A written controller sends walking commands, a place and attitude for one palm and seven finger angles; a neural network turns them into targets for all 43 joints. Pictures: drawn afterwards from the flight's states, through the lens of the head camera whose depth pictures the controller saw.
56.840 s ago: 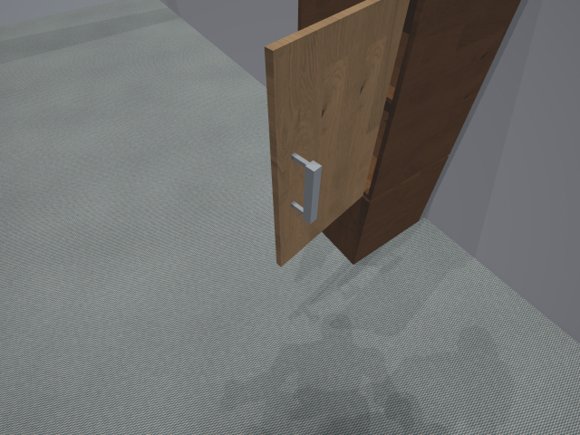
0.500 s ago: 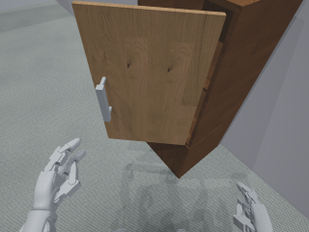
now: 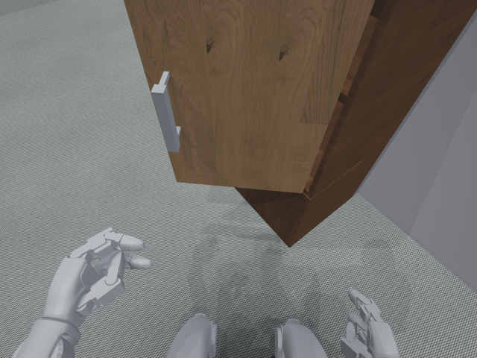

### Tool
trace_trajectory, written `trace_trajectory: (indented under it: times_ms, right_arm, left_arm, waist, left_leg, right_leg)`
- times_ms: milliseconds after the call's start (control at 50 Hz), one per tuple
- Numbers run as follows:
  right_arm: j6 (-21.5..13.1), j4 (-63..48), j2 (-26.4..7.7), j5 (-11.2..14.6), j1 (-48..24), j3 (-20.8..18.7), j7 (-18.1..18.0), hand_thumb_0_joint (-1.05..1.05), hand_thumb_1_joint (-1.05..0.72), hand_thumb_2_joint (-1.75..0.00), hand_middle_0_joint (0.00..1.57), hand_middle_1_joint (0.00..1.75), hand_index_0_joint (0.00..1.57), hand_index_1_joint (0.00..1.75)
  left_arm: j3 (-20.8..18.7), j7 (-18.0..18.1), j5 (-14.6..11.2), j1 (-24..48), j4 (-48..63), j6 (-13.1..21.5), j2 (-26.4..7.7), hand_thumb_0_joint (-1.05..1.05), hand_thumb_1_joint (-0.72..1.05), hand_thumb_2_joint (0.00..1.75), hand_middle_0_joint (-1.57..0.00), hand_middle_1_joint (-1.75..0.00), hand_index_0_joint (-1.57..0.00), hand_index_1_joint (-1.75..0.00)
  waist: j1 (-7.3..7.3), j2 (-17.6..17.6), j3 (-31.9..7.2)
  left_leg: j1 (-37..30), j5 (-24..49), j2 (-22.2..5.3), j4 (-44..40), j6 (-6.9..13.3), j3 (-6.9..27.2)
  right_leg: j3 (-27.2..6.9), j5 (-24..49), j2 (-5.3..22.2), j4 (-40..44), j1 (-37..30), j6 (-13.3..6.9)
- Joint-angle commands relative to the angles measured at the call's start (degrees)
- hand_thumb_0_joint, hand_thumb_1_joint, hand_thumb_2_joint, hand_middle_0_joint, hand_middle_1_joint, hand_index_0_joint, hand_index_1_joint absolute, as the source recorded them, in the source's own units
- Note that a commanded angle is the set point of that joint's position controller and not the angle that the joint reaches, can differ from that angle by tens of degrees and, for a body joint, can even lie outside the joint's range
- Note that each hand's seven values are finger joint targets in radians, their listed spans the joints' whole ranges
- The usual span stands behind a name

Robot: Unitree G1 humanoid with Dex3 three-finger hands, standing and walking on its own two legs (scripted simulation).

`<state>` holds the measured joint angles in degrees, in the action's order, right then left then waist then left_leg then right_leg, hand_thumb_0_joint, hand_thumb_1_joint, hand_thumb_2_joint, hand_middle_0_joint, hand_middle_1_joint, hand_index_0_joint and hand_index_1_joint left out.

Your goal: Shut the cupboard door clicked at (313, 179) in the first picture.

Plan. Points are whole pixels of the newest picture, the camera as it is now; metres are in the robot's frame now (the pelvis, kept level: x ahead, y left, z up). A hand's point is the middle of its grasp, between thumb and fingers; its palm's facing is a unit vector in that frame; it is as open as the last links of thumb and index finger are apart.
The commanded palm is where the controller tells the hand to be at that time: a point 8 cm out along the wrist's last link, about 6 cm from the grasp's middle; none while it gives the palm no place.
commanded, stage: raise the hand and make a fist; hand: left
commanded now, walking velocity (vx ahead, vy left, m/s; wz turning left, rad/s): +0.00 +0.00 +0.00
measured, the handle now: (169, 114) +0.55 +0.18 +0.06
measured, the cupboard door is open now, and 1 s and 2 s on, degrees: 47 47 47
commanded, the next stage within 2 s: bring the fist close to the handle in 1.12 s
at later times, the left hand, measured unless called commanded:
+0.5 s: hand (94, 274) +0.23 +0.22 +0.06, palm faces +0.00 -1.00 -0.03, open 3.1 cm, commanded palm +0.20 +0.26 +0.06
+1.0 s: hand (118, 265) +0.24 +0.19 +0.06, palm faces -0.05 -1.00 -0.03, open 3.1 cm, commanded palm +0.22 +0.24 +0.06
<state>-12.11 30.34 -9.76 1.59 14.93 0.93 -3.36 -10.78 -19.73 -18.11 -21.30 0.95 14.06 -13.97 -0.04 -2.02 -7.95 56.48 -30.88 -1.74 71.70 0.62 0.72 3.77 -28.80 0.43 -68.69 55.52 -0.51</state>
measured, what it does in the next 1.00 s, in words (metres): stands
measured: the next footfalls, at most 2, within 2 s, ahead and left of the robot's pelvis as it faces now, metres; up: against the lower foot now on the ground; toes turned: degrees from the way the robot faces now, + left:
none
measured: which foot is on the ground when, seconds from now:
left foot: down 0.00-1.00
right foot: down 0.00-1.00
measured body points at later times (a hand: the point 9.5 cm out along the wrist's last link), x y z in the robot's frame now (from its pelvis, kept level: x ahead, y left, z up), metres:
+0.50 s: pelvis +0.02 +0.02 +0.00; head +0.08 +0.05 +0.45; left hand +0.22 +0.27 +0.06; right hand +0.23 -0.19 -0.05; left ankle +0.04 +0.11 -0.63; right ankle +0.05 -0.12 -0.63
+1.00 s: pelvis +0.02 +0.00 +0.01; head +0.09 +0.01 +0.45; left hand +0.24 +0.24 +0.07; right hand +0.20 -0.24 -0.06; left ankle +0.04 +0.11 -0.63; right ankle +0.05 -0.12 -0.63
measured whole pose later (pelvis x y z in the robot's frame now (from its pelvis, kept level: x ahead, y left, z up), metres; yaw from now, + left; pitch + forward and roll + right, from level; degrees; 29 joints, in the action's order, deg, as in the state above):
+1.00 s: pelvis +0.02 +0.00 +0.01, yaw +1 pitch +16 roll -3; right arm -9.6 26.7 -14.3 0.6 15.8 0.4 -2.8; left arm -9.5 -17.8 -17.3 -22.7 3.4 20.5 -14.9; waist -0.2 -1.6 -9.2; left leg 54.5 -32.3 -1.4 70.4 0.6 1.5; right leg 4.4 -30.3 0.5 -67.0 53.1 -0.5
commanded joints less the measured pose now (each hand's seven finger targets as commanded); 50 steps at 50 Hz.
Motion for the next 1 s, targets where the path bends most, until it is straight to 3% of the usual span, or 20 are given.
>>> trace_trajectory:
  times_ms: [0,20,60,80,120,180,240,260,340,400,440,520,540,600,640,720,780,860,940,980]
  right_arm:
    - [-4.4,-9.9,-9.0,-0.7,-5.4,-4.1,-0.2,0.00,-0.90,-0.90,0.20,0.30,0.20,0.30]
    - [-4.5,-9.6,-9.4,-0.8,-5.0,-4.1,-0.1,0.00,-0.90,-0.90,0.20,0.30,0.20,0.30]
    - [-5.0,-9.4,-10.8,-1.0,-4.2,-4.0,0.1,0.00,-0.90,-0.90,0.20,0.30,0.20,0.30]
    - [-5.1,-9.6,-11.2,-0.9,-3.9,-4.0,0.1,0.00,-0.90,-0.90,0.20,0.30,0.20,0.30]
    - [-5.3,-10.1,-12.0,-0.4,-3.2,-4.1,-0.1,0.00,-0.90,-0.90,0.20,0.30,0.20,0.30]
    - [-4.9,-11.3,-12.6,-0.1,-3.1,-4.3,-0.3,0.00,-0.90,-0.90,0.20,0.30,0.20,0.30]
    - [-3.9,-11.9,-11.9,-0.4,-3.4,-4.2,-0.3,0.00,-0.90,-0.90,0.20,0.30,0.20,0.30]
    - [-3.5,-12.5,-11.6,-0.5,-3.4,-4.1,-0.1,0.00,-0.90,-0.90,0.20,0.30,0.20,0.30]
    - [-1.7,-12.4,-11.2,-0.8,-2.8,-3.8,0.3,0.00,-0.90,-0.90,0.20,0.30,0.20,0.30]
    - [-0.6,-12.5,-11.8,-0.7,-2.2,-3.7,0.7,0.00,-0.90,-0.90,0.20,0.30,0.20,0.30]
    - [-0.5,-12.8,-12.3,-0.5,-2.0,-3.5,0.5,0.00,-0.90,-0.90,0.20,0.30,0.20,0.30]
    - [-0.8,-13.7,-12.4,-0.5,-1.6,-3.4,0.1,0.00,-0.90,-0.90,0.20,0.30,0.20,0.30]
    - [-0.9,-13.6,-12.3,-0.7,-1.8,-3.2,-0.1,0.00,-0.90,-0.90,0.20,0.30,0.20,0.30]
    - [-1.1,-13.4,-11.3,-0.8,-1.7,-3.1,0.0,0.00,-0.90,-0.90,0.20,0.30,0.20,0.30]
    - [-0.9,-12.9,-11.1,-1.0,-1.8,-3.0,0.2,0.00,-0.90,-0.90,0.20,0.30,0.20,0.30]
    - [-0.3,-12.3,-11.6,-0.5,-1.6,-3.3,0.5,0.00,-0.90,-0.90,0.20,0.30,0.20,0.30]
    - [-0.2,-12.9,-12.2,-0.1,-1.5,-3.6,0.3,0.00,-0.90,-0.90,0.20,0.30,0.20,0.30]
    - [-0.6,-13.4,-11.8,-0.4,-1.8,-3.6,-0.2,0.00,-0.90,-0.90,0.20,0.30,0.20,0.30]
    - [-0.6,-12.7,-11.0,-0.7,-2.1,-3.3,-0.3,0.00,-0.90,-0.90,0.20,0.30,0.20,0.30]
    - [-0.5,-12.3,-11.0,-0.6,-2.1,-3.5,-0.2,0.00,-0.90,-0.90,0.20,0.30,0.20,0.30]
  left_arm:
    - [-5.0,5.3,-0.4,-2.2,14.7,11.3,-5.5,0.00,0.90,0.90,-0.93,-1.10,-0.93,-1.10]
    - [-2.7,5.2,0.4,-1.4,13.8,12.8,-4.5,0.00,0.90,0.90,-0.95,-1.12,-0.95,-1.12]
    - [0.6,3.7,1.5,0.3,13.8,14.9,-4.1,0.00,0.90,0.90,-0.99,-1.16,-0.99,-1.16]
    - [2.4,2.7,1.8,-0.6,12.9,15.0,-3.3,0.00,0.90,0.90,-1.01,-1.18,-1.01,-1.18]
    - [3.0,1.0,1.8,-0.6,11.6,14.1,-4.1,0.00,0.90,0.90,-1.04,-1.22,-1.04,-1.22]
    - [-0.7,0.3,1.3,-1.3,14.9,12.1,-7.7,0.00,0.90,0.90,-1.10,-1.28,-1.10,-1.28]
    - [-5.1,3.0,0.8,-1.8,19.8,11.1,-10.5,0.00,0.90,0.90,-1.15,-1.34,-1.15,-1.34]
    - [-4.4,3.9,0.6,-2.3,22.0,11.1,-8.8,0.00,0.90,0.90,-1.17,-1.36,-1.17,-1.36]
    - [-2.6,6.3,1.2,-4.0,19.2,10.3,-6.1,0.00,0.90,0.90,-1.24,-1.44,-1.24,-1.44]
    - [1.6,4.8,2.5,-3.5,13.4,8.7,-3.3,0.00,0.90,0.90,-1.30,-1.50,-1.30,-1.50]
    - [2.6,3.2,3.1,-1.2,12.6,8.0,-4.1,0.00,0.90,0.90,-1.30,-1.50,-1.30,-1.50]
    - [-0.6,1.8,2.5,2.2,16.3,8.2,-7.8,0.00,0.90,0.90,-1.30,-1.50,-1.30,-1.50]
    - [-2.8,2.0,1.9,3.2,17.7,8.7,-9.8,0.00,0.90,0.90,-1.30,-1.50,-1.30,-1.50]
    - [-4.8,2.8,0.4,1.3,20.4,10.6,-9.3,0.00,0.90,0.90,-1.30,-1.50,-1.30,-1.50]
    - [-5.5,3.5,0.1,0.3,18.5,10.6,-9.3,0.00,0.90,0.90,-1.30,-1.50,-1.30,-1.50]
    - [-1.2,2.4,0.8,-1.6,12.2,8.4,-5.2,0.00,0.90,0.90,-1.30,-1.50,-1.30,-1.50]
    - [-0.7,0.9,1.0,-0.7,11.1,6.6,-6.1,0.00,0.90,0.90,-1.30,-1.50,-1.30,-1.50]
    - [-4.0,1.3,0.1,1.3,16.0,8.5,-9.2,0.00,0.90,0.90,-1.30,-1.50,-1.30,-1.50]
    - [-5.6,3.1,-0.9,1.5,15.1,11.9,-9.4,0.00,0.90,0.90,-1.30,-1.50,-1.30,-1.50]
    - [-3.7,3.2,-0.3,0.6,13.5,12.5,-7.3,0.00,0.90,0.90,-1.30,-1.50,-1.30,-1.50]
  waist:
    - [1.92,1.8,-13.4]
    - [0.71,1.4,-11.1]
    - [-0.64,-0.9,-10.5]
    - [-1.00,-1.8,-9.6]
    - [-1.58,-0.3,-9.5]
    - [0.29,-1.9,-13.6]
    - [2.20,-5.1,-16.2]
    - [2.37,-6.2,-17.0]
    - [1.12,-4.5,-14.4]
    - [-1.22,-1.4,-9.2]
    - [-1.85,-1.4,-7.7]
    - [-0.83,-2.2,-12.3]
    - [0.02,-3.7,-13.8]
    - [1.16,-4.5,-17.5]
    - [1.46,-4.7,-16.3]
    - [-0.48,-2.2,-12.1]
    - [-0.81,0.4,-12.0]
    - [0.51,-0.6,-15.6]
    - [0.76,0.0,-12.9]
    - [0.11,-0.2,-12.7]
  left_leg:
    - [-6.4,12.3,1.9,-11.2,0.2,2.4]
    - [-6.4,10.2,1.7,-11.2,0.1,2.6]
    - [-7.2,8.2,1.7,-11.3,0.2,3.3]
    - [-7.2,6.1,1.7,-12.0,0.1,3.5]
    - [-6.7,3.0,1.8,-12.7,0.3,4.2]
    - [-8.9,5.2,1.8,-14.0,0.1,4.6]
    - [-12.3,9.8,1.6,-15.2,-0.6,5.2]
    - [-14.2,11.6,1.4,-15.8,-1.1,5.5]
    - [-13.9,15.1,1.3,-15.1,-1.3,5.4]
    - [-10.9,9.9,1.2,-14.9,-1.2,5.0]
    - [-9.9,8.6,1.2,-14.9,-0.8,5.2]
    - [-12.5,11.2,1.4,-14.8,-0.8,4.8]
    - [-12.7,13.6,1.7,-14.1,-0.8,4.6]
    - [-15.5,18.8,1.6,-13.7,-1.3,4.0]
    - [-14.1,19.2,1.8,-13.3,-1.1,3.7]
    - [-11.7,15.4,1.6,-13.6,-1.0,3.2]
    - [-9.9,13.5,1.9,-13.5,-0.3,2.8]
    - [-10.5,15.6,2.2,-12.6,0.0,2.0]
    - [-7.4,13.0,2.3,-11.4,0.1,1.5]
    - [-7.4,12.4,2.2,-10.9,0.1,1.0]
  right_leg:
    - [-1.0,5.5,-1.2,8.5,-10.3,-1.0]
    - [-0.4,3.4,-1.4,8.3,-7.2,-1.1]
    - [0.1,1.8,-1.4,7.5,-4.1,-1.4]
    - [0.1,0.6,-1.3,7.8,-3.3,-1.4]
    - [-0.1,-1.1,-1.3,8.6,-3.1,-1.3]
    - [0.2,1.5,-1.3,8.0,-5.8,-1.6]
    - [1.2,5.1,-1.9,6.8,-7.7,-1.9]
    - [1.7,6.2,-1.8,6.5,-7.8,-1.9]
    - [2.3,8.2,-2.3,6.8,-7.6,-1.8]
    - [2.4,6.0,-2.2,8.3,-5.6,-1.3]
    - [2.1,5.4,-2.2,8.7,-5.6,-1.5]
    - [1.5,6.9,-2.1,9.1,-7.6,-1.6]
    - [1.2,8.4,-2.3,8.5,-8.8,-2.0]
    - [1.4,11.7,-2.3,7.9,-10.6,-1.9]
    - [1.3,12.4,-2.4,8.0,-11.2,-2.0]
    - [1.5,10.5,-2.2,9.2,-9.7,-1.4]
    - [0.6,9.5,-1.8,10.5,-11.1,-1.2]
    - [-0.6,11.4,-1.6,10.2,-13.8,-1.4]
    - [-1.9,7.8,-1.7,10.9,-13.6,-1.6]
    - [-2.3,7.4,-1.3,10.9,-12.5,-1.3]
